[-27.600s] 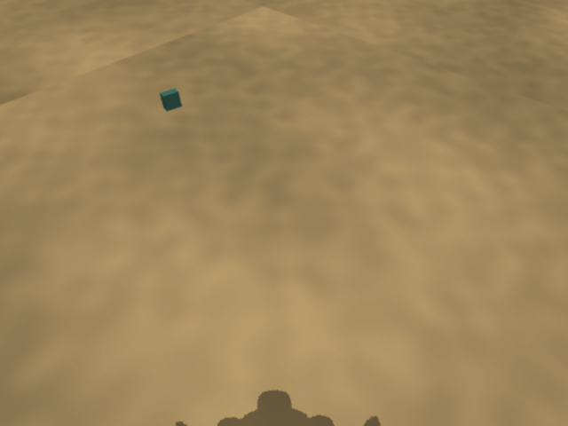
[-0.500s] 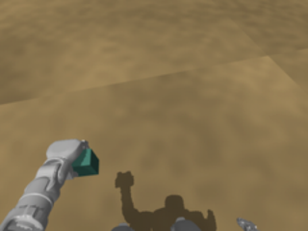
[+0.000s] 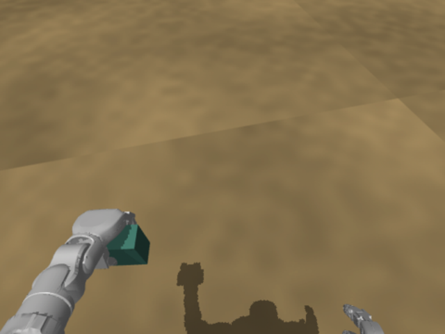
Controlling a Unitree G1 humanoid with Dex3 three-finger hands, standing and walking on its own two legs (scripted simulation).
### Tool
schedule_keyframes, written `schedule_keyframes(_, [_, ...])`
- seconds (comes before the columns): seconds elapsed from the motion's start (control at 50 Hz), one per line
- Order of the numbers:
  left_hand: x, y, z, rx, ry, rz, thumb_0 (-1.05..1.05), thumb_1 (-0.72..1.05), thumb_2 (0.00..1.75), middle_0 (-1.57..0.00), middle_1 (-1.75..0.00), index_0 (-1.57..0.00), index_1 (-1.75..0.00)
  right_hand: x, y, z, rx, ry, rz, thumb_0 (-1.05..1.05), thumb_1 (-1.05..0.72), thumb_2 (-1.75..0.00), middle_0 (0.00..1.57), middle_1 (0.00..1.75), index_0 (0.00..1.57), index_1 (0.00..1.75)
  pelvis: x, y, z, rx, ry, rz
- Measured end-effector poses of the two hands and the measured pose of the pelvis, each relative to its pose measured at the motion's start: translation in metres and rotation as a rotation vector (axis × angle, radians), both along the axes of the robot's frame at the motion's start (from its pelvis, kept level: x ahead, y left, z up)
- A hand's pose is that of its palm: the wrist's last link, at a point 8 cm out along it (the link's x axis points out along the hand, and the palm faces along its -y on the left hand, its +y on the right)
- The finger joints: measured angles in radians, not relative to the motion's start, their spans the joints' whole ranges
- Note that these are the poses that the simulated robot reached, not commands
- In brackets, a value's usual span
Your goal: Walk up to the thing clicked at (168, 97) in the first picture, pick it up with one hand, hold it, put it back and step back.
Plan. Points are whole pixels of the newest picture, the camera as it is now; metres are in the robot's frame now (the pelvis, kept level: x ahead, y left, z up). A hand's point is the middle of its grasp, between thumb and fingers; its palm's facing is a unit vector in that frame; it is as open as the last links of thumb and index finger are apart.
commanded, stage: hold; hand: left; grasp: from above
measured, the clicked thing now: (118, 246) +0.32 +0.22 -0.08
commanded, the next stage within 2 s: crouch in 1.50 s
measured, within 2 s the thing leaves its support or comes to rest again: neither
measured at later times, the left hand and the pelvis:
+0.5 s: hand (108, 254) +0.28 +0.21 -0.03, palm faces -0.46 -0.03 -0.89, open 8.6 cm; pelvis -0.01 -0.01 +0.01, yaw +0 degrees
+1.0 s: hand (106, 257) +0.27 +0.21 -0.01, palm faces -0.45 -0.03 -0.89, open 8.6 cm; pelvis -0.02 -0.01 +0.01, yaw +0 degrees
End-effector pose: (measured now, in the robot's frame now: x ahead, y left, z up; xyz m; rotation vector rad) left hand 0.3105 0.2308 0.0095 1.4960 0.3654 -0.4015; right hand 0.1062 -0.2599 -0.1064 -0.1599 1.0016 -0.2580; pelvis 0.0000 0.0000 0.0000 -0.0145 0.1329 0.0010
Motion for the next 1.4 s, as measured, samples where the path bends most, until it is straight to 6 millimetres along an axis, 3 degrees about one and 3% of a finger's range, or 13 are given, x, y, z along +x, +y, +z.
schedule_keyframes(0.82, [-0.037, -0.017, 0.032, -0.014, -0.018, -0.018, -0.01, 0.15, 0.64, -0.70, -0.65, -0.72, -0.60, 0.006, -0.001, 0.017, 0.018, -0.103, 0.029, 0.01, -0.92, -0.90, 0.20, 0.30, 0.20, 0.30, -0.020, -0.009, 0.012, 0.018, -0.097, -0.007])
schedule_keyframes(1.12, [-0.033, -0.017, 0.043, -0.016, -0.025, -0.018, -0.01, 0.15, 0.64, -0.70, -0.65, -0.72, -0.60, 0.018, 0.002, 0.022, 0.022, -0.112, 0.036, 0.01, -0.93, -0.90, 0.20, 0.30, 0.20, 0.30, -0.015, -0.009, 0.017, 0.018, -0.113, -0.007])
schedule_keyframes(1.4, [-0.028, -0.016, 0.038, -0.014, -0.008, -0.024, -0.01, 0.15, 0.64, -0.70, -0.66, -0.72, -0.60, 0.024, 0.003, 0.025, 0.023, -0.096, 0.034, 0.01, -0.93, -0.90, 0.20, 0.30, 0.20, 0.30, -0.009, -0.008, 0.020, 0.019, -0.114, -0.006])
